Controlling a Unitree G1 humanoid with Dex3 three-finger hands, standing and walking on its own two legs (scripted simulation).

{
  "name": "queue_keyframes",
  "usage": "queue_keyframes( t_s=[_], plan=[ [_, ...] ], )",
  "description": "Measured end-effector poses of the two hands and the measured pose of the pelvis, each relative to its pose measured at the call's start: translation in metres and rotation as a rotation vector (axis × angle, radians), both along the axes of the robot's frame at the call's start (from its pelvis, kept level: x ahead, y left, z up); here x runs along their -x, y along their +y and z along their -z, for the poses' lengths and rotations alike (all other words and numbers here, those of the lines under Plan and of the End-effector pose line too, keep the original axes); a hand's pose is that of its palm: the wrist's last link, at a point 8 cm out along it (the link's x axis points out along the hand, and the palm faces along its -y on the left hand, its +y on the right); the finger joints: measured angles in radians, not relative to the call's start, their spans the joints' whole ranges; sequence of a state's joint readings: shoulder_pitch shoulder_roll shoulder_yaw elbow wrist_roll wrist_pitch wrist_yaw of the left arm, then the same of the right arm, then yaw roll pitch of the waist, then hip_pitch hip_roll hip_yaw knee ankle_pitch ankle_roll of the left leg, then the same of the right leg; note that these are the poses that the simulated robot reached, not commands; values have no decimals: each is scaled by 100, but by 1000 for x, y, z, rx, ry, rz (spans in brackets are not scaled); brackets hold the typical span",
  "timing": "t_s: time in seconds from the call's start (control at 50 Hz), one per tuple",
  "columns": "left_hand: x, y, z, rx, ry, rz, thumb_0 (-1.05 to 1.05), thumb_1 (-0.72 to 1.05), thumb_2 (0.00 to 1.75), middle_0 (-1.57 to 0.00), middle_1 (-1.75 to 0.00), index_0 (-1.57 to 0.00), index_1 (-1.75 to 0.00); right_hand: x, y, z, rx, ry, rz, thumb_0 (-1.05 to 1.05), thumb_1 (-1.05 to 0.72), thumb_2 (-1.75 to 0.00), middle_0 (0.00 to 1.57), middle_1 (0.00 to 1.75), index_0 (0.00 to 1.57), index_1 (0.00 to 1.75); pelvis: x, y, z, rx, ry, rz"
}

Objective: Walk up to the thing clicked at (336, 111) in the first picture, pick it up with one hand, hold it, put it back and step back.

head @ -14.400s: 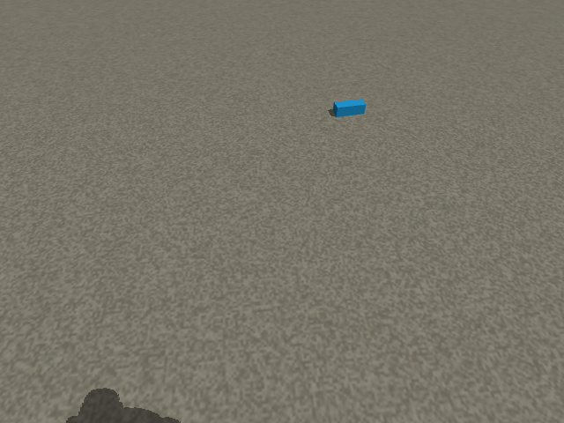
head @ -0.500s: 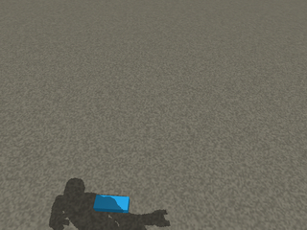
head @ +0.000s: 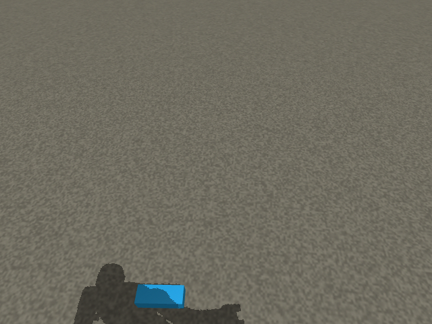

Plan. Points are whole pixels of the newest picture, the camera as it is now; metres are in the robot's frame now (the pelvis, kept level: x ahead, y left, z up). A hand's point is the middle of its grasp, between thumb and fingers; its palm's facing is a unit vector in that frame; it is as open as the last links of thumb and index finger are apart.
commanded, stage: walk up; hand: left
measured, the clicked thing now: (160, 296) +0.38 +0.26 -0.75
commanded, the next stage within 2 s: none
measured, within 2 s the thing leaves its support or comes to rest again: neither
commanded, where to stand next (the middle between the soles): +0.01 +0.01 m, yaw +2 degrees
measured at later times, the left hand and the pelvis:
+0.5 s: hand out of the picture +0.07 +0.26 -0.16, palm faces +0.00 -0.95 -0.32, open 7.4 cm; pelvis -0.01 +0.01 +0.00, yaw +0 degrees
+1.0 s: hand out of the picture -0.05 +0.27 -0.14, palm faces +0.02 -0.87 -0.49, open 7.4 cm; pelvis -0.07 -0.02 -0.02, yaw +2 degrees
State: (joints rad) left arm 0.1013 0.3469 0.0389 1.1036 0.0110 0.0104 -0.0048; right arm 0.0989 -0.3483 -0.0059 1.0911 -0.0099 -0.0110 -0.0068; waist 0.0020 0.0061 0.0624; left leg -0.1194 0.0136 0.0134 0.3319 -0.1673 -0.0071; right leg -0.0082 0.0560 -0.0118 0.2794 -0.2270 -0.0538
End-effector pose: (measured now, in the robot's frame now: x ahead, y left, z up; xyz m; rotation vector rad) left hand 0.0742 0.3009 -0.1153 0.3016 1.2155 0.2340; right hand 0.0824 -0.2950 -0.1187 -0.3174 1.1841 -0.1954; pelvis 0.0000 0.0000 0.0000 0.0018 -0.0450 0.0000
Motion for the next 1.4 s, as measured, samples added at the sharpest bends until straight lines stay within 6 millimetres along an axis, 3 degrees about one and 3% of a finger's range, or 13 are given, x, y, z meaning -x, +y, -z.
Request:
queue_keyframes(
  t_s=[0.22, 0.54, 0.66, 0.74, 0.82, 0.94, 1.08, 1.14, 1.2, 1.32, 1.4],
  plan=[
    [16, -4, 8, 29, 46, 0, 0, 90, 90, -20, -30, -20, -30, 31, 2, 1, 6, 59, 30, 1, -90, -90, 20, 30, 20, 30, 5, 3, 0, 3, -1, 6],
    [12, 6, 6, 29, 25, 4, 0, 90, 90, -20, -30, -20, -30, 25, 13, -1, 3, 25, 25, 1, -90, -90, 20, 30, 20, 30, 10, 11, -1, 3, 5, 7],
    [17, 17, 9, -8, 23, 0, 0, 90, 90, -20, -30, -20, -30, 28, -2, 0, 47, 2, 25, 1, -90, -90, 20, 30, 20, 30, 34, 5, 7, -5, 18, 0],
    [33, 12, 6, -34, 25, 1, 0, 91, 90, -20, -30, -20, -30, 35, -22, 1, 79, -13, 3, 1, -90, -90, 20, 30, 20, 30, 50, -7, 11, -1, 20, 5],
    [64, -1, 12, -72, 24, 12, 0, 91, 90, -20, -30, -20, -30, 37, -43, 14, 57, -23, -17, 1, -90, -90, 20, 30, 20, 30, 62, -22, 24, 3, 5, 20],
    [117, -9, -5, -128, 84, -8, 0, 90, 90, -20, -30, -21, -30, 55, -46, 21, -3, 14, -15, 1, -90, -90, 20, 30, 20, 30, 73, -22, 17, 6, 5, -2],
    [144, 23, -27, -171, 0, -63, 0, 90, 90, -20, -30, -21, -30, 78, -30, 25, -37, 111, -56, 1, -91, -90, 20, 30, 20, 30, 69, -8, 14, 6, -3, -77],
    [152, 41, -25, -158, -3, -72, 0, 90, 90, -20, -30, -21, -30, 69, -15, 20, -31, 105, -91, 1, -91, -90, 20, 30, 20, 30, 65, 5, 15, 6, -7, -97],
    [156, 63, -10, -137, 27, -77, 0, 90, 90, -20, -30, -21, -30, 52, 3, 15, -3, 42, -110, 1, -90, -90, 20, 30, 20, 30, 59, 21, 23, -1, -10, -99],
    [134, 69, 14, -63, 54, -82, 1, 90, 90, -20, -30, -20, -30, 33, 34, -6, 25, -79, -112, 1, -90, -90, 20, 30, 20, 30, 52, 36, 19, -4, -27, -81],
    [110, 61, 22, -12, 34, -54, 1, 91, 90, -20, -30, -20, -30, 27, 37, -18, 59, -119, -109, 1, -90, -90, 20, 30, 20, 30, 48, 37, 16, -3, -31, -63]
  ],
)
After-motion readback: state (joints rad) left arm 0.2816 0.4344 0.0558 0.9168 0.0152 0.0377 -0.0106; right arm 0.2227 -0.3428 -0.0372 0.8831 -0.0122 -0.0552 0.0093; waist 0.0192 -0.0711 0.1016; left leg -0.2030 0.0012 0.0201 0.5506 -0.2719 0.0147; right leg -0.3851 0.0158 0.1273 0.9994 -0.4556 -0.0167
